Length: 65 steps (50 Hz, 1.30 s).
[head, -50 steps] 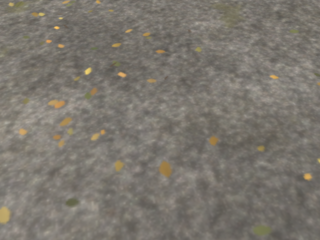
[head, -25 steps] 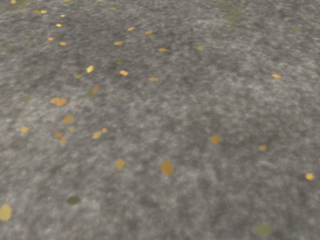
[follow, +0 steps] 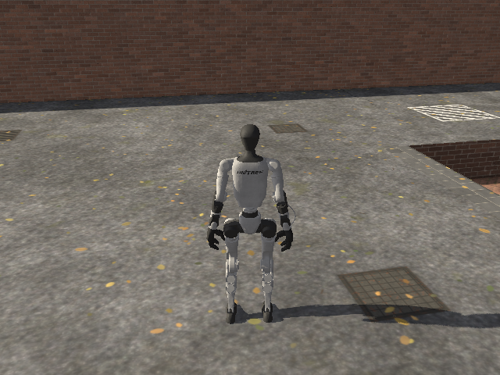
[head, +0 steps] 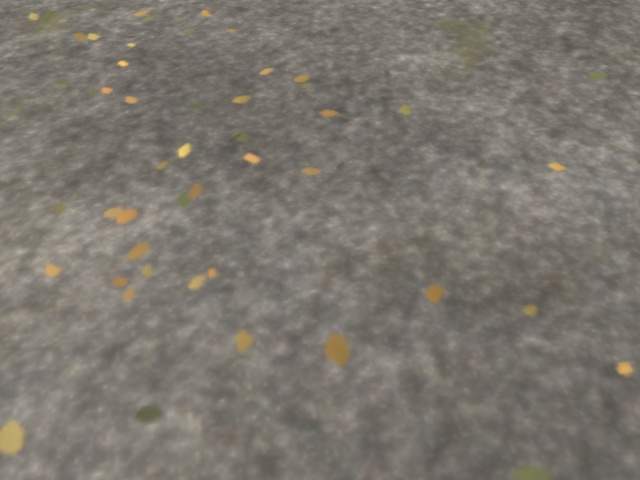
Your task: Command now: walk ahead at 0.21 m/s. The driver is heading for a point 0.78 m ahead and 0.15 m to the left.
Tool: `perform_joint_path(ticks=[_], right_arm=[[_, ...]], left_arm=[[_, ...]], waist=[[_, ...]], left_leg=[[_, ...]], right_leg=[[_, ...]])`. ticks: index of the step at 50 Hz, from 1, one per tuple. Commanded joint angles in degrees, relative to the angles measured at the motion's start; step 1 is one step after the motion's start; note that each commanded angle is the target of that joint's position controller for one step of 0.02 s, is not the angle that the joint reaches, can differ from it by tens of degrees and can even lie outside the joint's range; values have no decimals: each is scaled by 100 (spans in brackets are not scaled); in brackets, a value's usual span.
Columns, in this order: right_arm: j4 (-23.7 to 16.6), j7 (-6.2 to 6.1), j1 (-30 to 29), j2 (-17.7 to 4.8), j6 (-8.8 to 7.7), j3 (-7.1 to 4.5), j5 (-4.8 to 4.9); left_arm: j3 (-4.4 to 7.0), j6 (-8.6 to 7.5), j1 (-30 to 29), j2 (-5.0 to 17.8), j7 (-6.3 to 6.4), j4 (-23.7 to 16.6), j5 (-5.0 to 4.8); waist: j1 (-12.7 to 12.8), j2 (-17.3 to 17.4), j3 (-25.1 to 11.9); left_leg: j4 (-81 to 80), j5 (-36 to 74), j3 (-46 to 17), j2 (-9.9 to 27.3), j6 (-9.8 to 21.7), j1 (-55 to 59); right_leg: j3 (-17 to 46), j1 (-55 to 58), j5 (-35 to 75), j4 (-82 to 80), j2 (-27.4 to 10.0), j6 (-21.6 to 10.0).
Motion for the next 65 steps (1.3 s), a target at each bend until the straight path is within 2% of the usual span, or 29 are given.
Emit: perform_joint_path(ticks=[1,4,7,8,9,10,13,15,20,25,27,29,30,31,32,33,34,37,40,46,51,54,56,57,58,59,60,62,65], right_arm=[[-295,46,49,-364,-233,-69,38],[-434,180,-44,-225,-421,-55,78],[-73,190,1011,-244,-484,-114,89],[141,166,1768,-700,-491,-255,52],[200,239,2376,-1483,-534,-453,68],[119,260,2149,-1124,-608,-329,-52],[-201,342,1263,-708,-624,-172,-14],[-193,326,1348,-430,-504,-70,-51],[-395,149,1322,-809,-420,-85,-103],[-326,132,1421,-1030,-460,-206,29],[-368,136,1271,-1159,-401,-269,-19],[-518,164,1002,-1138,-324,-249,-94],[-652,244,1474,-535,-393,-88,-148],[-519,303,1713,-116,-550,39,2],[-696,315,1117,-678,-668,-129,202],[-894,283,540,-893,-699,-186,304],[-941,217,295,-868,-661,-219,264],[-826,138,673,-498,-338,-289,173],[-1080,111,228,-585,-216,-352,111],[-1548,314,-1022,-558,-338,-325,46],[-2087,539,-1985,-452,-339,-218,53],[-2327,657,-1880,-665,-319,-299,81],[-2158,668,-722,-1102,-299,-533,111],[-1933,572,251,-1557,-273,-761,114],[-1885,457,549,-2257,-251,-908,46],[-2079,453,538,-2065,-303,-783,-58],[-2048,465,372,-1624,-333,-640,-151],[-2156,461,-475,-1195,-353,-520,-27],[-2223,437,-871,-1103,-383,-460,-123]], left_arm=[[190,-197,601,829,-24,-99,-71],[282,-298,661,1057,-74,-163,-72],[249,-299,-465,997,-114,-618,-152],[171,-353,-744,667,-133,-767,-146],[108,-499,-807,418,-134,-1017,-115],[151,-599,-877,626,-149,-1025,-127],[195,-714,-649,705,-277,-913,-100],[230,-692,-837,663,-341,-979,-56],[30,-591,-2133,248,-426,-1513,-41],[78,-593,-2554,659,-507,-1854,-102],[222,-617,-1984,952,-506,-1771,-85],[479,-565,-86,1407,-417,-1227,-116],[615,-518,852,1958,-361,-1064,60],[514,-489,935,1704,-383,-986,83],[398,-518,354,1309,-399,-1028,31],[317,-549,-227,1044,-394,-1149,22],[254,-619,-658,857,-437,-1174,64],[210,-713,-874,603,-470,-1001,160],[262,-759,-682,856,-386,-840,176],[283,-697,-256,1112,-171,-803,176],[337,-494,404,1295,-121,-677,69],[400,-351,263,1483,-96,-797,40],[432,-254,41,1605,-54,-928,43],[397,-267,19,1551,-45,-1029,51],[170,-405,486,785,-127,-1303,207],[125,-680,412,889,-226,-1381,71],[261,-787,-156,1290,-276,-1467,-164],[263,-759,-321,1168,-199,-1407,-50],[329,-449,-50,1049,-131,-1354,37]], waist=[[188,-501,855],[95,-962,746],[-635,-630,894],[-861,410,696],[-948,1919,485],[-743,1264,593],[-259,317,671],[-252,470,572],[-421,455,833],[-242,628,863],[160,839,267],[1063,871,-857],[942,-363,-1896],[791,-1332,-2686],[747,-972,-1656],[544,-597,-828],[290,-90,-376],[-183,-423,-28],[-233,-408,308],[90,-160,405],[455,-54,636],[200,-352,361],[-505,-538,-365],[-972,-277,-892],[-560,1184,-1466],[-524,1069,-2429],[-667,560,-1973],[-227,-94,-871],[200,97,-598]], left_leg=[[-48,-1040,114,-46,274,-1320],[958,-198,282,-36,389,-1165],[-773,39,188,-40,615,880],[-1381,-265,-1081,713,780,1772],[-2262,-543,-3343,1976,1424,2359],[-2295,-257,-3920,2266,1608,2263],[-2231,1304,-2196,1719,1121,2234],[-2296,2446,-1287,1334,858,2046],[-2729,2736,-402,916,832,820],[-2593,3554,-271,1303,761,1449],[-1688,5696,-133,1370,609,1896],[606,6095,90,1032,326,931],[2941,3448,226,264,32,-1217],[4534,-703,-513,-455,-22,-2204],[5027,-553,-855,-91,152,-2761],[4912,-54,-605,238,247,-2812],[4533,396,-502,510,261,-2508],[3864,761,-537,816,313,-1669],[3447,1287,-608,866,229,-2240],[1442,2939,-243,709,125,-2721],[540,2494,210,595,247,-3191],[368,1595,668,205,503,-2519],[168,1418,932,-323,807,-845],[-125,1664,428,-260,1080,855],[-319,1848,-2437,1353,1966,2965],[-1275,2631,-4683,2250,2585,3648],[-1212,3896,-3535,2020,2168,3314],[-1110,4954,-1741,1488,1635,1557],[-1526,5523,-967,1127,1470,214]], right_leg=[[1327,-127,-2440,-1375,-849,-716],[2742,-265,-2621,-2125,-1770,-1226],[1393,-1693,-1636,-1363,-975,-654],[411,-2473,-715,271,-337,-265],[-325,-3379,-564,2020,192,-39],[208,-3869,-839,3178,-44,-130],[264,-4230,443,3661,-569,-318],[30,-3852,837,3211,-689,-239],[-483,-2641,2001,964,-345,33],[-401,-2024,2188,-95,-194,-245],[-527,-1150,1920,-88,83,-450],[-270,1460,1889,-16,-51,-809],[2061,3795,1063,-73,-1650,-1582],[4446,4262,156,-1347,-2555,-2062],[3894,3346,-120,-1639,-2279,-1686],[2812,2229,284,-1763,-2128,-1418],[2078,1218,876,-1986,-1916,-1236],[800,-58,1208,-2453,-1432,-954],[255,-215,1557,-2741,-1436,-1028],[-633,503,2269,-2727,-1334,-809],[-921,1785,2734,-2281,-1680,-734],[-1186,2127,4896,-1432,-1783,-551],[-1400,1869,6427,293,-1632,-352],[-1437,830,5537,1803,-1398,-107],[-1322,-1671,1068,4107,-453,280],[47,-2522,-1402,5175,219,324],[442,-2835,-1011,5247,-171,208],[270,-2543,-375,4317,-677,189],[186,-1629,49,3650,-784,276]])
